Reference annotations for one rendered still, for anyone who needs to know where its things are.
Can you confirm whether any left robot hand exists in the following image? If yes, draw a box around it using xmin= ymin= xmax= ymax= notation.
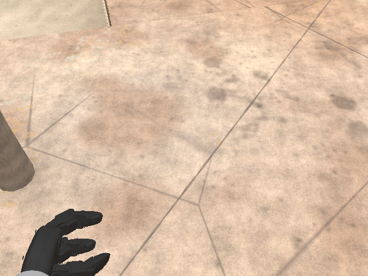
xmin=21 ymin=209 xmax=110 ymax=276

